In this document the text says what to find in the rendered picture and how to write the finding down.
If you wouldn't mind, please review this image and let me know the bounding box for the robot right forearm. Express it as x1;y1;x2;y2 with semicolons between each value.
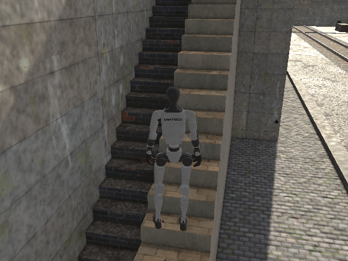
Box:
191;132;201;156

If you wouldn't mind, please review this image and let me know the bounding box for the robot right hand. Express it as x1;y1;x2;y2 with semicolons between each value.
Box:
192;154;202;167

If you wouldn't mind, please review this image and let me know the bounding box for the robot left hand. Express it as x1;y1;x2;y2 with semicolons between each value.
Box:
146;153;156;165

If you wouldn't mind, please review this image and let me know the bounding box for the robot torso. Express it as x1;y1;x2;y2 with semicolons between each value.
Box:
161;108;186;163

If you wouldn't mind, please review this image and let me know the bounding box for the robot left forearm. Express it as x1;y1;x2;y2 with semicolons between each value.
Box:
146;132;155;155

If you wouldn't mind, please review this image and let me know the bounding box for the robot left thigh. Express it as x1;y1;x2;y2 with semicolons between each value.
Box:
155;153;167;194

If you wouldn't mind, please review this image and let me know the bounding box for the right robot upper arm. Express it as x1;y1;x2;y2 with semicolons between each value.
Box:
185;110;197;140

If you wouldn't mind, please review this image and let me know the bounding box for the left robot upper arm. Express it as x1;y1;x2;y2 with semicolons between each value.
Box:
149;110;162;140

